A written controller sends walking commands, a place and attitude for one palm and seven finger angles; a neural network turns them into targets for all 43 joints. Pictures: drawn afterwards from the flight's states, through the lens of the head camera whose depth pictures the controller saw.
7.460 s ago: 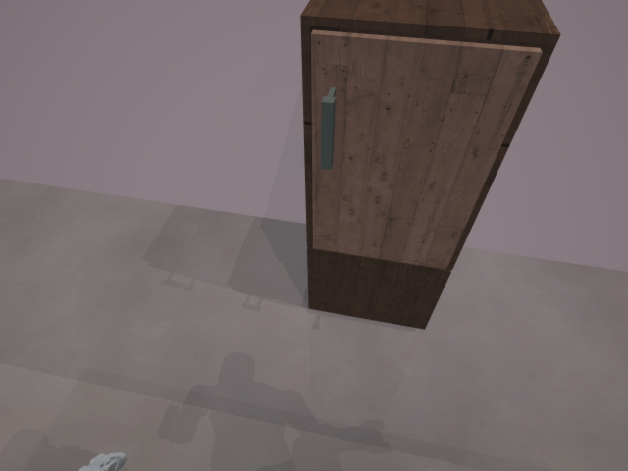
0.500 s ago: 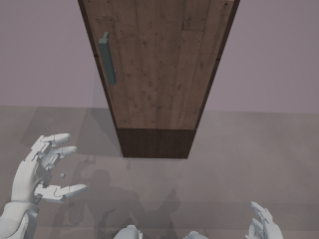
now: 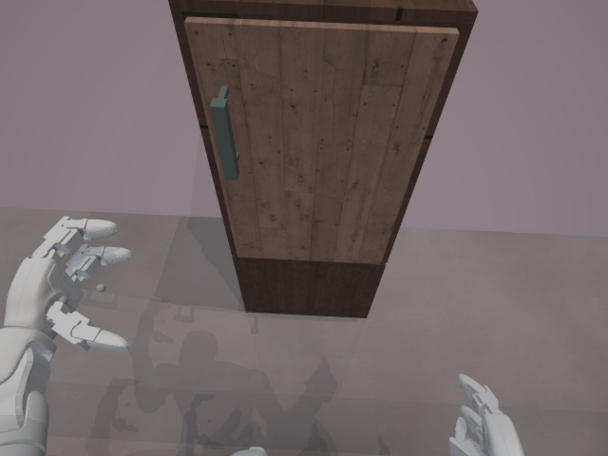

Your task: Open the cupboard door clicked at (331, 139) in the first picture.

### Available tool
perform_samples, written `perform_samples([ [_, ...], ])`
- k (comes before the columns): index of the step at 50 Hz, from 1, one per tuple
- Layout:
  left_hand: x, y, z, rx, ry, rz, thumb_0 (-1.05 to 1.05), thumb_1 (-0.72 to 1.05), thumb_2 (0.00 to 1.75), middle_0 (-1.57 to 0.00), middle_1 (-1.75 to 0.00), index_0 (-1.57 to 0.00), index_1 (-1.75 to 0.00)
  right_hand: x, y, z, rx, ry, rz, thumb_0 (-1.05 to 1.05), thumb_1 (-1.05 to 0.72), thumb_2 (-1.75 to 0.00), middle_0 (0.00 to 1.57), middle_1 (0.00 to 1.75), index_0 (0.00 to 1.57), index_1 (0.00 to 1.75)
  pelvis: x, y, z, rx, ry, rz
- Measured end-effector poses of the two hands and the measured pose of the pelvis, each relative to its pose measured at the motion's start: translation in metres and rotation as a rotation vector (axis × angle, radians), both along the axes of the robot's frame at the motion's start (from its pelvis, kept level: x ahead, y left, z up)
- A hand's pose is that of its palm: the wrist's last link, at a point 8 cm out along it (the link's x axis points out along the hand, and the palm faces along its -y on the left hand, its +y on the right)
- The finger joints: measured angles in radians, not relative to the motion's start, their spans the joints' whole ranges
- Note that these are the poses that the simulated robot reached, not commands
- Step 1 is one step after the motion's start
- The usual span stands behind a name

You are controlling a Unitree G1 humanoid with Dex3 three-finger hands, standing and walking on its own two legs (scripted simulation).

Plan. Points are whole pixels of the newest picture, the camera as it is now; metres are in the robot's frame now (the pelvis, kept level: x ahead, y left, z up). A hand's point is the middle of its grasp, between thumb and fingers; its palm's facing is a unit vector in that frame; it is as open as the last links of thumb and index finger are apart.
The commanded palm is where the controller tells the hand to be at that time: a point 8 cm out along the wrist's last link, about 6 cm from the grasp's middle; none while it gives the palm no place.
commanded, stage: raise the hand with hooked fingers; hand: left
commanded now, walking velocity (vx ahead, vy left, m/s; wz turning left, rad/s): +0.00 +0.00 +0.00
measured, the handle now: (228, 135) +0.59 +0.18 +0.07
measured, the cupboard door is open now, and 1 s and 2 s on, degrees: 0 0 0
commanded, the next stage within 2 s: move the hooked fingers beside the handle in 0.58 s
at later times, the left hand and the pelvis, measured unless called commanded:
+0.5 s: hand (113, 274) +0.30 +0.26 +0.09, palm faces +0.06 -1.00 -0.02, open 14.0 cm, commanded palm +0.26 +0.30 +0.09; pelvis +0.00 -0.01 +0.01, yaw -1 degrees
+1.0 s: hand (131, 244) +0.34 +0.25 +0.09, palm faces +0.02 -1.00 +0.00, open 14.0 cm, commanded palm +0.32 +0.30 +0.09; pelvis -0.01 -0.01 +0.00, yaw +0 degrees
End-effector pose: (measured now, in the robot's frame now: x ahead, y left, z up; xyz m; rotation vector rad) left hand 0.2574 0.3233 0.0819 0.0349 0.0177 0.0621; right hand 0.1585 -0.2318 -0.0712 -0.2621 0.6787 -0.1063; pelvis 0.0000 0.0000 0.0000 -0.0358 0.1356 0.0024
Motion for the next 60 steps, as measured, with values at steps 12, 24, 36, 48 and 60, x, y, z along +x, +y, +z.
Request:
perform_samples([
  [12, 0.02, -0.001, 0.015, -0.009, -0.008, -0.024, -0.01, -0.5, 0.3, -0.3, -1.2, -0.3, -1.2, -0.022, -0.023, 0.002, -0.021, 0.046, -0.059, 0.02, -0.9, -0.9, 0.2, 0.3, 0.2, 0.3, 0.002, -0.005, 0.006, 0.011, -0.006, -0.013],
  [24, 0.014, -0.013, 0.008, -0.011, -0.02, -0.008, -0.01, -0.5, 0.3, -0.3, -1.2, -0.3, -1.2, -0.024, -0.029, 0.002, -0.021, 0.049, -0.066, 0.02, -0.9, -0.9, 0.2, 0.3, 0.2, 0.3, 0.0, -0.011, 0.006, 0.015, -0.015, -0.017],
  [36, 0.012, -0.013, 0.01, -0.02, -0.013, -0.008, -0.01, -0.5, 0.3, -0.3, -1.2, -0.3, -1.2, -0.015, -0.024, 0.002, 0.0, 0.022, -0.047, 0.02, -0.9, -0.9, 0.2, 0.3, 0.2, 0.3, -0.002, -0.014, 0.006, 0.016, -0.017, -0.014],
  [48, 0.049, -0.017, 0.01, -0.031, -0.024, -0.032, -0.01, -0.51, 0.3, -0.3, -1.2, -0.3, -1.2, -0.028, -0.03, -0.005, -0.031, 0.078, -0.063, 0.01, -0.9, -0.9, 0.2, 0.3, 0.2, 0.3, -0.008, -0.013, 0.003, 0.012, -0.001, -0.006],
  [60, 0.096, -0.017, 0.004, -0.033, -0.001, -0.023, -0.01, -0.5, 0.3, -0.3, -1.2, -0.3, -1.2, -0.073, -0.038, -0.017, -0.042, 0.225, -0.137, 0.01, -0.9, -0.9, 0.2, 0.3, 0.2, 0.3, -0.006, -0.009, 0.0, 0.012, 0.04, -0.029],
])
